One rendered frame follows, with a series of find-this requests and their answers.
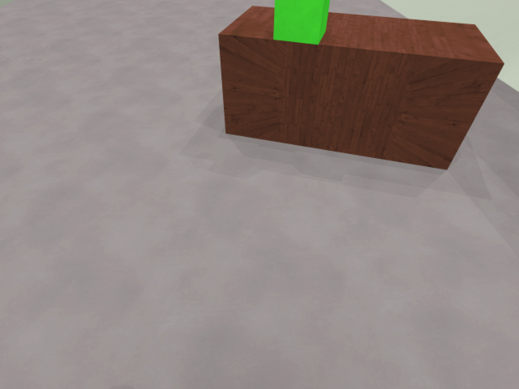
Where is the pedestal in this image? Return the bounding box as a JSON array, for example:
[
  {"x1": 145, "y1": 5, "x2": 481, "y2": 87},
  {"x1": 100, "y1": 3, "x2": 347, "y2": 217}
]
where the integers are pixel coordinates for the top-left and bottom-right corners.
[{"x1": 218, "y1": 6, "x2": 504, "y2": 170}]

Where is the carton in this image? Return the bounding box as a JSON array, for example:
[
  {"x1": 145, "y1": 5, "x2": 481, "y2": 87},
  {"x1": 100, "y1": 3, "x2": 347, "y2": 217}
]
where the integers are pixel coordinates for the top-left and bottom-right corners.
[{"x1": 273, "y1": 0, "x2": 330, "y2": 45}]

